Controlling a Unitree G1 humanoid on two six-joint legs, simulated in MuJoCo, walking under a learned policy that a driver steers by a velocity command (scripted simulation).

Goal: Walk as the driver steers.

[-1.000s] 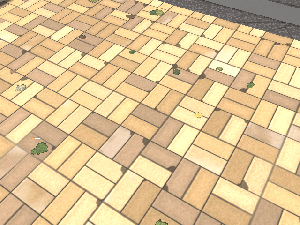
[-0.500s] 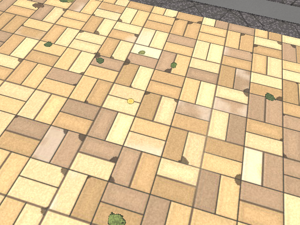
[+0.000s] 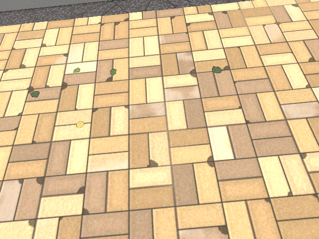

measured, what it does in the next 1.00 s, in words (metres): walks ahead: left foot, then right foot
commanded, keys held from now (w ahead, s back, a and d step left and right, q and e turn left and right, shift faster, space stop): w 1.00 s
